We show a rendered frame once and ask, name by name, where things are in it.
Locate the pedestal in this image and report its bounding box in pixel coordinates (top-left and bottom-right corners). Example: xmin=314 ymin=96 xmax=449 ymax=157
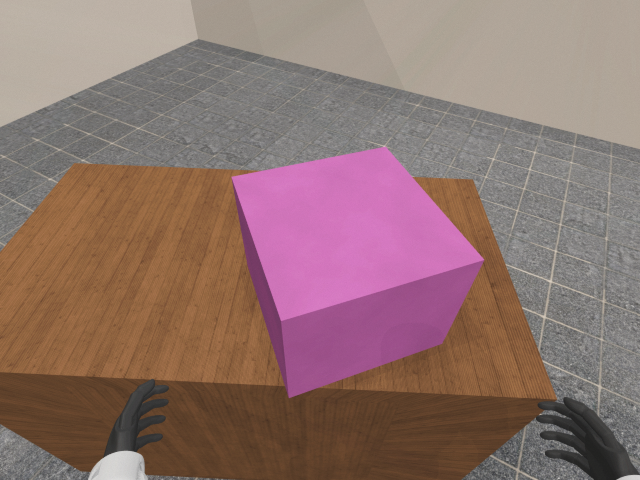
xmin=0 ymin=163 xmax=557 ymax=480

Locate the robot left forearm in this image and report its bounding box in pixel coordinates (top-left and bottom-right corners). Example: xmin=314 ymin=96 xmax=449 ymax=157
xmin=88 ymin=451 xmax=148 ymax=480

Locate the left robot hand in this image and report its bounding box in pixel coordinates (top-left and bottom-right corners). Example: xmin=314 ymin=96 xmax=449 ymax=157
xmin=103 ymin=379 xmax=169 ymax=458

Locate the right robot hand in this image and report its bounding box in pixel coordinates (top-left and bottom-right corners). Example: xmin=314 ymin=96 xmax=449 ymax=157
xmin=536 ymin=397 xmax=640 ymax=480

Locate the carton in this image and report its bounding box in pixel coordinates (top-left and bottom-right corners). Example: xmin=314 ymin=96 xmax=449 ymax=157
xmin=231 ymin=147 xmax=484 ymax=398

